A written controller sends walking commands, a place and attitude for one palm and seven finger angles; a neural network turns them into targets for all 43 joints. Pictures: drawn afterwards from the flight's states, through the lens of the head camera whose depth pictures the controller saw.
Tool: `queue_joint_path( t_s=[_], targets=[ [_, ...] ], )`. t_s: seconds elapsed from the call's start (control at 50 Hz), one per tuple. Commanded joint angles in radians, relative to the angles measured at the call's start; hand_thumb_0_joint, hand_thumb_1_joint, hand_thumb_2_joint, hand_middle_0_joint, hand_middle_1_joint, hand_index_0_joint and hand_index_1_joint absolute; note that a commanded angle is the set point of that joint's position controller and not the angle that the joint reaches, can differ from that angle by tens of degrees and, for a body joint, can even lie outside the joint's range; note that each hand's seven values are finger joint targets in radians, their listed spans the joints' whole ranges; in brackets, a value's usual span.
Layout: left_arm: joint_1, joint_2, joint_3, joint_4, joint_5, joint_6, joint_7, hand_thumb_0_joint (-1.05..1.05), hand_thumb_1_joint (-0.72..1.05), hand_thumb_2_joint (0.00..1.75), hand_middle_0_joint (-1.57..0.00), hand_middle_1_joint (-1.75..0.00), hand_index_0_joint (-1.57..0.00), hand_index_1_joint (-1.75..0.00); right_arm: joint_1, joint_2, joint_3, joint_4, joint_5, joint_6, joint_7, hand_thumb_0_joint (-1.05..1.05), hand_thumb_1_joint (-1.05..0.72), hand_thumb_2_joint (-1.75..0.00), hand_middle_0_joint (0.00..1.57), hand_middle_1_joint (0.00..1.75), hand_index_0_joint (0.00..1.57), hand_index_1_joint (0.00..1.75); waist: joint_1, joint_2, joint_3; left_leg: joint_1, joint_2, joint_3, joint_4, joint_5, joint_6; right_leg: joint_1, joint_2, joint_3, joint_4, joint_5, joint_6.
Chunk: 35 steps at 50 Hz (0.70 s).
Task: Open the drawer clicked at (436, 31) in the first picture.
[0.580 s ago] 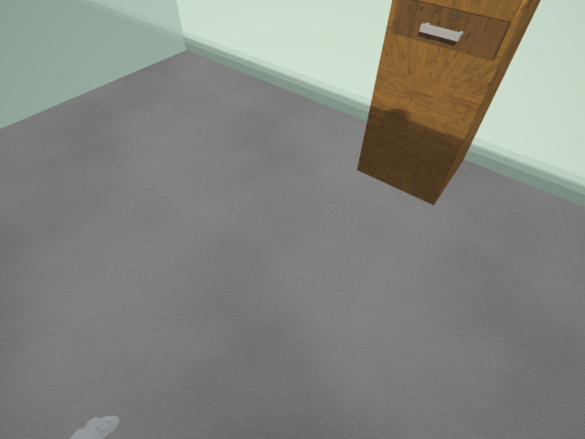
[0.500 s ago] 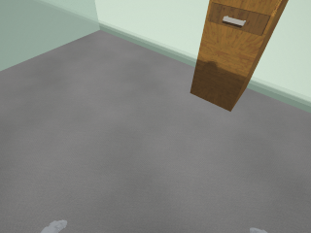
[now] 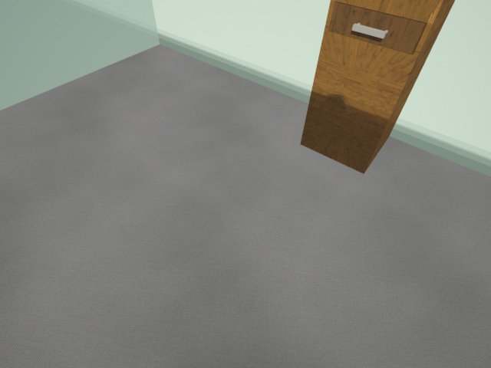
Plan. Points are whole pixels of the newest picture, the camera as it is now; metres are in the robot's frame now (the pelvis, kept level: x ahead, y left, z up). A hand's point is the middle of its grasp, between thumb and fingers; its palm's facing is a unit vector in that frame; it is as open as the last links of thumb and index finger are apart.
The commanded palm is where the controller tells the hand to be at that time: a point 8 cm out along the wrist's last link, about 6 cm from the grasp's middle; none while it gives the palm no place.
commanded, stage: stand and wait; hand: left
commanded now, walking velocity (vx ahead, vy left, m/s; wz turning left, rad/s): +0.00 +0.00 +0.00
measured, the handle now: (370, 29) +1.43 -0.46 +0.00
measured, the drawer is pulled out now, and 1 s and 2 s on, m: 0.00 0.00 0.00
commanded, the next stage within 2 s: look at it before walking up in 0.32 s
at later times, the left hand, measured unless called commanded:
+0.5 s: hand out of the picture +0.07 +0.24 -0.15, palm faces -0.04 -0.94 -0.33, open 7.4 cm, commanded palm none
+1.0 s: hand out of the picture +0.07 +0.24 -0.15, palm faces -0.04 -0.94 -0.34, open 7.4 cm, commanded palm none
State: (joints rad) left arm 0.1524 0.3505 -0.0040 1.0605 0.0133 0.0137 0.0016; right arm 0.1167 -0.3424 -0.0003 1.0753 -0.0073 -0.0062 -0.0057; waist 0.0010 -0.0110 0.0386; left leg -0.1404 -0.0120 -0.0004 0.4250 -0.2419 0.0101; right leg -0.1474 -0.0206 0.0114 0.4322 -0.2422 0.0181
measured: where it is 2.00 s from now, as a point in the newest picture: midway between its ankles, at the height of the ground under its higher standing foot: (251, 365)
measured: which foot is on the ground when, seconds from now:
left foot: down 0.00-1.00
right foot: down 0.00-1.00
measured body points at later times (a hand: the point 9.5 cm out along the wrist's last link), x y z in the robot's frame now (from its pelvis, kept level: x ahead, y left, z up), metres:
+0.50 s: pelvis -0.01 -0.01 +0.00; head -0.01 -0.01 +0.45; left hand +0.07 +0.29 -0.13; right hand +0.06 -0.31 -0.13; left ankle -0.01 +0.11 -0.74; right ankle +0.00 -0.13 -0.74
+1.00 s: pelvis -0.01 -0.01 +0.00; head +0.00 -0.01 +0.45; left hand +0.07 +0.29 -0.13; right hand +0.07 -0.31 -0.13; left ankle -0.01 +0.11 -0.74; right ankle +0.00 -0.13 -0.74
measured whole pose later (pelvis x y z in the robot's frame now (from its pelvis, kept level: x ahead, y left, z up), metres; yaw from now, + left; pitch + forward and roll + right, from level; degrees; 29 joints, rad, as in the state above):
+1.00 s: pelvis -0.01 -0.01 +0.00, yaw +0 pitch -2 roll +0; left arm 0.13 0.35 -0.01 1.09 0.01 0.00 0.00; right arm 0.11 -0.34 0.00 1.11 0.00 -0.01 0.00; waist 0.00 -0.01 0.04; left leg -0.13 0.01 0.00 0.37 -0.20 -0.01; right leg -0.14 0.00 0.01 0.38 -0.20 0.00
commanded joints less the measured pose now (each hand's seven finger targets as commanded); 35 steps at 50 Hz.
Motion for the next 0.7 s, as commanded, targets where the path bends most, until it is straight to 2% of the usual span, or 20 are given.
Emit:
queue_joint_path(
  t_s=[0.0, 0.12, 0.18, 0.34, 0.46, 0.68],
  targets=[
    [-0.067, 0.199, 0.040, -0.064, -0.003, -0.034, 0.011, 0.00, 0.90, 0.90, -0.20, -0.30, -0.20, -0.30, -0.065, -0.206, -0.042, -0.063, -0.001, -0.025, -0.007, 0.00, -0.90, -0.90, 0.20, 0.30, 0.20, 0.30, -0.001, -0.002, -0.057, -0.013, 0.121, -0.105, -0.093, 0.139, 0.028, -0.003, -0.095, 0.091, -0.081, 0.126, -0.047],
    [-0.067, 0.200, 0.038, -0.052, -0.003, -0.034, 0.010, 0.00, 0.90, 0.90, -0.20, -0.30, -0.20, -0.30, -0.058, -0.208, -0.040, -0.045, -0.001, -0.026, -0.005, 0.00, -0.90, -0.90, 0.20, 0.30, 0.20, 0.30, 0.000, 0.008, -0.049, -0.020, 0.121, -0.111, -0.110, 0.101, 0.026, -0.012, -0.095, 0.098, -0.096, 0.079, -0.046],
    [-0.067, 0.200, 0.038, -0.048, -0.004, -0.037, 0.009, 0.00, 0.90, 0.90, -0.20, -0.30, -0.20, -0.30, -0.053, -0.211, -0.039, -0.037, -0.002, -0.028, -0.005, 0.00, -0.90, -0.90, 0.20, 0.30, 0.20, 0.30, -0.001, 0.003, -0.064, -0.009, 0.123, -0.109, -0.108, 0.118, 0.024, -0.008, -0.096, 0.100, -0.098, 0.094, -0.047],
    [-0.068, 0.200, 0.037, -0.043, -0.003, -0.038, 0.009, 0.00, 0.90, 0.90, -0.20, -0.30, -0.20, -0.30, -0.048, -0.207, -0.038, -0.030, -0.002, -0.026, -0.004, 0.00, -0.90, -0.90, 0.20, 0.30, 0.20, 0.30, -0.002, 0.005, -0.048, -0.015, 0.123, -0.105, -0.114, 0.100, 0.020, -0.023, -0.097, 0.108, -0.112, 0.071, -0.049],
    [-0.063, 0.199, 0.037, -0.041, -0.003, -0.042, 0.010, 0.00, 0.90, 0.90, -0.20, -0.30, -0.20, -0.30, -0.050, -0.204, -0.038, -0.025, -0.001, -0.029, -0.005, 0.00, -0.90, -0.90, 0.20, 0.30, 0.20, 0.30, 0.001, 0.001, -0.072, 0.006, 0.125, -0.103, -0.104, 0.151, 0.018, -0.006, -0.101, 0.106, -0.106, 0.134, -0.050],
    [-0.065, 0.199, 0.037, -0.038, -0.003, -0.041, 0.010, 0.00, 0.90, 0.90, -0.20, -0.30, -0.20, -0.30, -0.053, -0.207, -0.038, -0.025, -0.001, -0.027, -0.005, 0.00, -0.90, -0.90, 0.20, 0.30, 0.20, 0.30, -0.002, 0.014, -0.059, 0.012, 0.127, -0.102, -0.114, 0.142, 0.016, -0.014, -0.098, 0.109, -0.118, 0.126, -0.049]
  ],
)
